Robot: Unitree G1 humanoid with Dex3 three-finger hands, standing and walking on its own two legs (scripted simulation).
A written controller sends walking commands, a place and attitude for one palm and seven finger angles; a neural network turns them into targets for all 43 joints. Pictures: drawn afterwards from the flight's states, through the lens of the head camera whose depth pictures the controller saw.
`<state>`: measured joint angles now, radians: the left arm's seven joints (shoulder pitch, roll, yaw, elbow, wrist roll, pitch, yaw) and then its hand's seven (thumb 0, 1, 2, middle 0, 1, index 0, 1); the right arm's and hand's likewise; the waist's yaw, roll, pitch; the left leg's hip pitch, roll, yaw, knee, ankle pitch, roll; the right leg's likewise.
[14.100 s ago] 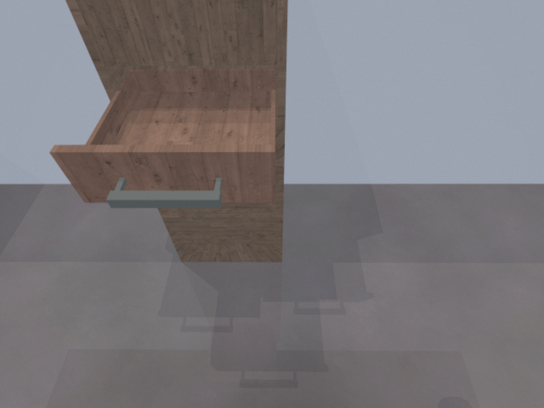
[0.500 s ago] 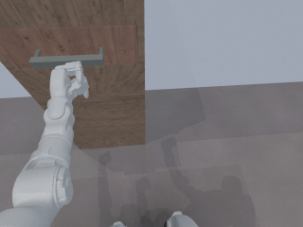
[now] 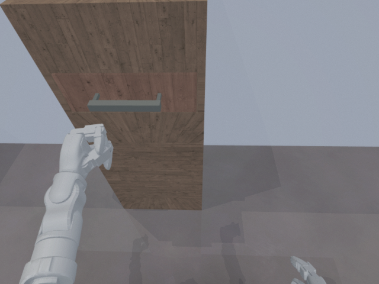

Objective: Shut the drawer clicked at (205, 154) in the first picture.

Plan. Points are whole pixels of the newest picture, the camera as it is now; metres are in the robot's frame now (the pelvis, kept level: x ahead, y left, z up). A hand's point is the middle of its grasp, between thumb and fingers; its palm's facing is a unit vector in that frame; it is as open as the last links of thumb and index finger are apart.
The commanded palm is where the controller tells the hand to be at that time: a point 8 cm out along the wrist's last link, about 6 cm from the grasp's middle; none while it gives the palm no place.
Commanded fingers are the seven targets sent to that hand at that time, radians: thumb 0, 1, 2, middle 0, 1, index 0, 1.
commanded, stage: draw the hand back to the body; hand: left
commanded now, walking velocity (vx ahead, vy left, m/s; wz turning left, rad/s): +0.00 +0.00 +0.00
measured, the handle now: (126, 101) +0.57 +0.19 +0.06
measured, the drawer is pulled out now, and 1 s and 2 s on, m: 0.00 0.00 0.00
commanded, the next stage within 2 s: step back with the hand held close in 0.94 s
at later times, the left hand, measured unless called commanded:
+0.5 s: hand (48, 194) +0.24 +0.23 +0.15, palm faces +0.31 -0.89 -0.32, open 3.3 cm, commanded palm +0.19 +0.27 +0.17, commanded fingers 0.00 0.90 0.90 -1.40 -1.60 -1.40 -1.60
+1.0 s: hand out of the picture +0.17 +0.25 +0.18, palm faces +0.44 -0.81 -0.39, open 3.3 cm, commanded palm +0.12 +0.29 +0.19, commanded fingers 0.00 0.90 0.90 -1.40 -1.60 -1.40 -1.60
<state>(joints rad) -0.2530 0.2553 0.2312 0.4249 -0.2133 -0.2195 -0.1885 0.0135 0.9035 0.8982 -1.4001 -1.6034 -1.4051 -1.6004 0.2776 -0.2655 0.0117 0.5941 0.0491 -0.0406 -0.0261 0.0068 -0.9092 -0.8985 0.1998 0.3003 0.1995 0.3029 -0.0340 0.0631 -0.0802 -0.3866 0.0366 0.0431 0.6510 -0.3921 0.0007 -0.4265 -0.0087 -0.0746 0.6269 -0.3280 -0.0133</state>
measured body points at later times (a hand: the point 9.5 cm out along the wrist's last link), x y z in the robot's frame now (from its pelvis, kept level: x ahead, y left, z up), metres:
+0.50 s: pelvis +0.00 +0.01 +0.02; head -0.02 -0.02 +0.47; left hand +0.22 +0.27 +0.17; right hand +0.18 -0.20 -0.07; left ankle -0.04 +0.11 -0.72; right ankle -0.01 -0.11 -0.72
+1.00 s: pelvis -0.01 +0.01 +0.02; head -0.03 -0.01 +0.47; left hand +0.14 +0.29 +0.20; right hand +0.18 -0.20 -0.07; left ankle -0.04 +0.12 -0.72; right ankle -0.01 -0.11 -0.72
